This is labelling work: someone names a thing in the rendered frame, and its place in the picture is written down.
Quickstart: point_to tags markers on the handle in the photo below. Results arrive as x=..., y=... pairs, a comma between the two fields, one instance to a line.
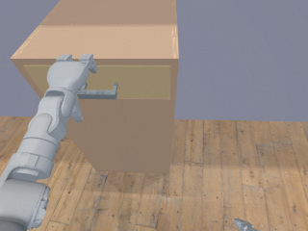
x=97, y=94

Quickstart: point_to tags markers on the drawer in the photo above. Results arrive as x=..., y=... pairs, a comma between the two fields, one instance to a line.
x=134, y=81

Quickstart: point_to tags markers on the right robot hand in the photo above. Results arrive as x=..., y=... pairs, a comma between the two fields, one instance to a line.
x=244, y=225

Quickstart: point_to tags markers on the cabinet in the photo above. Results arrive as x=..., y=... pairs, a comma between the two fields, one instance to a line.
x=123, y=134

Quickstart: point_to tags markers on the left robot forearm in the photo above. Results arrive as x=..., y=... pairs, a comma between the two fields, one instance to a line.
x=34, y=157

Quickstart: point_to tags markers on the left robot upper arm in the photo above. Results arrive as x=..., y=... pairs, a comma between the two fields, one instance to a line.
x=23, y=204

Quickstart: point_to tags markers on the left robot hand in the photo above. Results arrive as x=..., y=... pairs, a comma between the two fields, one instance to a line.
x=71, y=75

